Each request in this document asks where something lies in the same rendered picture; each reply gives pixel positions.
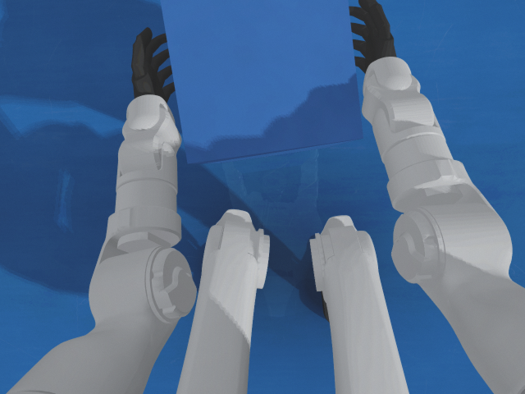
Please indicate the right robot hand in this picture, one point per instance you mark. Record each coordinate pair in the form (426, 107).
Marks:
(379, 41)

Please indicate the right robot forearm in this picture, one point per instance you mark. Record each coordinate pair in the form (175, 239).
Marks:
(418, 162)

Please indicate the right robot shin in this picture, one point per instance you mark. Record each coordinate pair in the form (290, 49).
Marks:
(364, 239)

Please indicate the robot left upper arm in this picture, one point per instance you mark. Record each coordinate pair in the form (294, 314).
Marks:
(137, 300)

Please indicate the carton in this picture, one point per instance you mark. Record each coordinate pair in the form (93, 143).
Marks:
(258, 78)

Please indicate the robot shin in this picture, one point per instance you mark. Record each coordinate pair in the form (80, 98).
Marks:
(364, 239)
(216, 232)

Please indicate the left robot forearm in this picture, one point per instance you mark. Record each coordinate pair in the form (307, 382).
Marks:
(146, 183)

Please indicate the left robot hand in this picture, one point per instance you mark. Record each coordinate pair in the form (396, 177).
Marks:
(145, 78)

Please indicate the left robot shin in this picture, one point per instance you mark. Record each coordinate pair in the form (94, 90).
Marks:
(216, 232)

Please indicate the robot right upper arm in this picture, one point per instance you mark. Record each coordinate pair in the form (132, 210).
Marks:
(460, 254)

